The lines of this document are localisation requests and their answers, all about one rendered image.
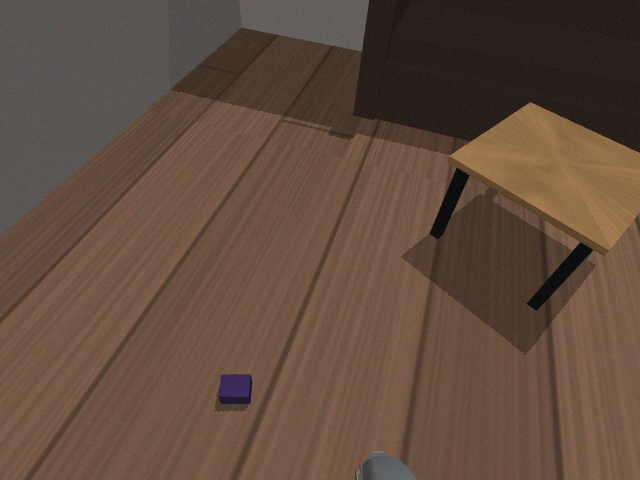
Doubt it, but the small box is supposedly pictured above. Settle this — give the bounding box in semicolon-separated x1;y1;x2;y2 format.
218;374;252;404

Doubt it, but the sofa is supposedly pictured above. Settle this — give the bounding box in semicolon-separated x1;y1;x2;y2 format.
353;0;640;153

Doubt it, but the coffee table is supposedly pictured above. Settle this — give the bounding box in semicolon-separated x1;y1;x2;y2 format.
430;102;640;311

